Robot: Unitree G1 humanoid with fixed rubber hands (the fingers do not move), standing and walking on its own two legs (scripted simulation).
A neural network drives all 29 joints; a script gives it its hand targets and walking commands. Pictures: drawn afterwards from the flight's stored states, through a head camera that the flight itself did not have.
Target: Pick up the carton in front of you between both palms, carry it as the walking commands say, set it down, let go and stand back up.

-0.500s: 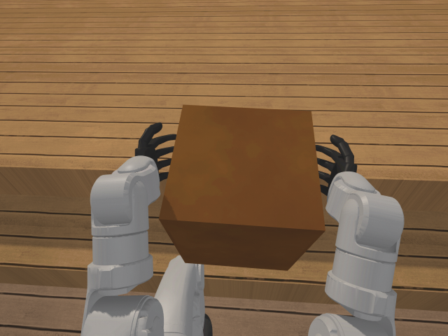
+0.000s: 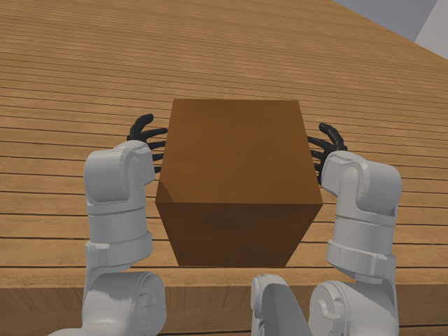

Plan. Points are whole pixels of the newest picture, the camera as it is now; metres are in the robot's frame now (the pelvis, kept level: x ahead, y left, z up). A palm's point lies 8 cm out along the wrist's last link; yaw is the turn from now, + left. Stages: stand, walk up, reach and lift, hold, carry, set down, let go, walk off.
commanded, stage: carry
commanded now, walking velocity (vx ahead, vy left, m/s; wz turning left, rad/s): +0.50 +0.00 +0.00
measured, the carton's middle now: (233, 189) +0.36 +0.00 +0.13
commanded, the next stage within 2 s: none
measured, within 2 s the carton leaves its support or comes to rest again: neither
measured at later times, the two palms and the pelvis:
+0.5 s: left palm (147, 56) +0.60 +0.19 +0.26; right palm (281, 69) +0.63 -0.10 +0.26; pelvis +0.28 +0.00 +0.15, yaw +3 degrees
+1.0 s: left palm out of the picture +0.90 +0.24 +0.50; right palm out of the picture +0.89 -0.05 +0.53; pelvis +0.55 +0.10 +0.33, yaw -1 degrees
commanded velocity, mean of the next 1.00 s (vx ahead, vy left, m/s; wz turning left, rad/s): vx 0.50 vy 0.00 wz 0.00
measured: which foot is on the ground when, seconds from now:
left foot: down 0.00-0.22, up 0.24-0.70, down 0.72-1.00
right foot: up 0.00-0.22, down 0.24-0.74, up 0.76-1.00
